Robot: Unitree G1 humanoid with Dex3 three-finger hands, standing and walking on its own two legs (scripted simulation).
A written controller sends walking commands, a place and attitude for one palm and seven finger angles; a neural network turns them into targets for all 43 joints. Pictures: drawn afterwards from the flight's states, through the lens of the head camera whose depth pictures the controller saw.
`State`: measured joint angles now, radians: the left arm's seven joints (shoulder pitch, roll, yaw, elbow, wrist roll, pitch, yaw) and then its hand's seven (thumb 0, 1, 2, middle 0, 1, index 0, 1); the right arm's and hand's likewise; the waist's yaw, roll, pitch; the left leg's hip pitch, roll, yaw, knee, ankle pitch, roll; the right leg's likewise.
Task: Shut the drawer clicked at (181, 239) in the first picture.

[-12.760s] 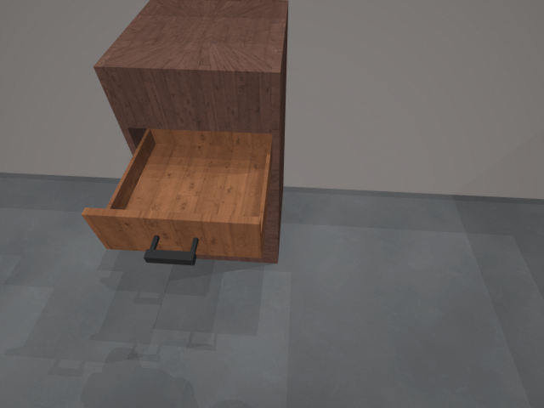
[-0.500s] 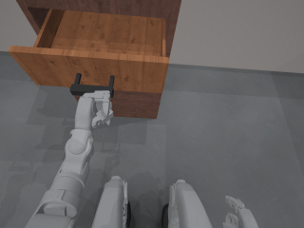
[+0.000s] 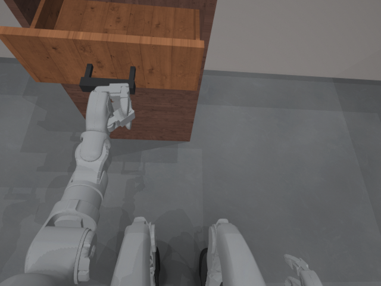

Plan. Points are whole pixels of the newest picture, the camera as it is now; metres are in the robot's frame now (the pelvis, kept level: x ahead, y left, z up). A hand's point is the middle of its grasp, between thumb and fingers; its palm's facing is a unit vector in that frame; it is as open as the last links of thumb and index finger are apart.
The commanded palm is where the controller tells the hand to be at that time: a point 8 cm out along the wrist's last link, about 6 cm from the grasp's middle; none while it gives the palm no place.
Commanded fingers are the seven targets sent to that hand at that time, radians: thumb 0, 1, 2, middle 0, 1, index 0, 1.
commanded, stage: push the drawer shut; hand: left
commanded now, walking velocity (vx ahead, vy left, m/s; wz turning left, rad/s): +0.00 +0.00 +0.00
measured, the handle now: (109, 77) +0.54 +0.17 +0.02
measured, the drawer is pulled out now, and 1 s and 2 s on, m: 0.10 0.00 0.00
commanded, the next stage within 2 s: pull the fist back off the drawer in 1.22 s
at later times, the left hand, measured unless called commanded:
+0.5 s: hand (133, 85) +0.52 +0.12 +0.02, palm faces -0.04 -1.00 -0.06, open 2.9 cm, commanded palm +0.53 +0.14 +0.02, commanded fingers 0.00 0.90 0.90 -1.40 -1.60 -1.40 -1.60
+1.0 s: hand (132, 70) +0.57 +0.12 +0.02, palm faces -0.04 -1.00 -0.06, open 2.8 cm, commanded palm +0.59 +0.13 +0.02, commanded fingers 0.00 0.90 0.90 -1.40 -1.60 -1.40 -1.60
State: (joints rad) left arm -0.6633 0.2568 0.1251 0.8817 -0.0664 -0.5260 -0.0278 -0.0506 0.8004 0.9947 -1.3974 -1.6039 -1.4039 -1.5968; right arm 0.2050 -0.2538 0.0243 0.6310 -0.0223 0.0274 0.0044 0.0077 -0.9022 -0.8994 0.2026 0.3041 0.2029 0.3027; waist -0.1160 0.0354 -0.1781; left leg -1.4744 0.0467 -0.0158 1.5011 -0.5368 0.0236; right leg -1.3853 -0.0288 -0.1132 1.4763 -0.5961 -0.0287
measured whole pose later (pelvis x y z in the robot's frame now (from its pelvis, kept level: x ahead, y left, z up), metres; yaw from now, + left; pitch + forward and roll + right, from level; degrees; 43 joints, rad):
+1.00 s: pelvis -0.01 +0.01 -0.02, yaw -3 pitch +34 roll -6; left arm -1.11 0.48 0.29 1.20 0.04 -0.45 -0.05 -0.06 0.69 0.99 -1.40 -1.60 -1.40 -1.60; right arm 0.31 -0.25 0.07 0.64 -0.07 0.06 0.04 0.00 -0.90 -0.90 0.20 0.30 0.20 0.30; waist -0.24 0.04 -0.15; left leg -1.65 0.07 -0.04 1.58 -0.54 0.04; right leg -1.55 0.00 -0.13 1.53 -0.58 -0.02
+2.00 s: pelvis +0.00 +0.01 -0.01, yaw -4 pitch +34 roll -6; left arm -0.98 0.42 0.32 1.05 0.00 -0.43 -0.04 0.02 0.83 0.90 -1.40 -1.60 -1.40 -1.60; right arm 0.31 -0.24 0.06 0.61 -0.06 0.08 0.07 0.00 -0.90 -0.90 0.20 0.30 0.20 0.30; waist -0.22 0.06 -0.16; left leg -1.58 0.08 -0.01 1.54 -0.55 0.04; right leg -1.49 0.01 -0.10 1.47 -0.57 -0.01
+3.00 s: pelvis +0.08 +0.00 +0.17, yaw +1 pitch +2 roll -1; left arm 0.23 0.30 0.08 -0.10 -0.07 0.00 0.12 0.02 0.90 0.90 -1.40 -1.60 -1.40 -1.60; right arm 0.18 -0.22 0.08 0.51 0.04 0.05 -0.09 0.01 -0.90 -0.90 0.20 0.30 0.20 0.30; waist 0.02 0.05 -0.04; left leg -0.31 0.01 0.04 0.60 -0.33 0.02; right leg -0.25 -0.01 -0.06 0.57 -0.35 0.00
